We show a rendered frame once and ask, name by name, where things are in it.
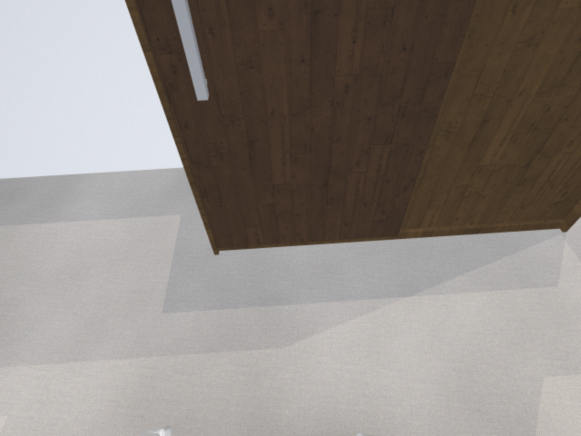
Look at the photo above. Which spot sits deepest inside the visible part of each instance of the wardrobe door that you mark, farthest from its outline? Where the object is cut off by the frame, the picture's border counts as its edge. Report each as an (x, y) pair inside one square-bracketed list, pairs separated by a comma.
[(506, 146), (319, 114)]

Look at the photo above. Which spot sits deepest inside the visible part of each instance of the handle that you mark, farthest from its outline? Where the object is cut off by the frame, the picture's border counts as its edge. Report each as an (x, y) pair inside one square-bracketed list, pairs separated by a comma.
[(184, 22)]

